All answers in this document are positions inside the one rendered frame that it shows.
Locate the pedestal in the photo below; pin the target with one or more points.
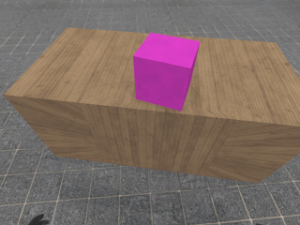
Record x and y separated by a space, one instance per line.
240 119

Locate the carton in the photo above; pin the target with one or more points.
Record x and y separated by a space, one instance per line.
163 68

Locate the robot left hand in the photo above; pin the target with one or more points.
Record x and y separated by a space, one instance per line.
37 220

